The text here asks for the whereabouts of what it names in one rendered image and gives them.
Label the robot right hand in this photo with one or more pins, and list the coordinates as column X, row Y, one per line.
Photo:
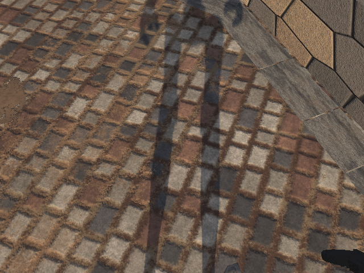
column 354, row 260

